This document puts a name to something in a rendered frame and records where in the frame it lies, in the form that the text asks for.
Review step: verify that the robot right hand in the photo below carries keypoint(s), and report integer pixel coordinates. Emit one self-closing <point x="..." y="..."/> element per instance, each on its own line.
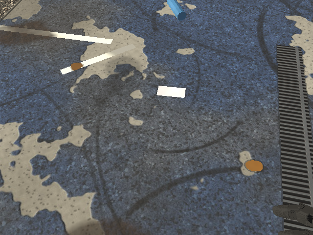
<point x="302" y="213"/>

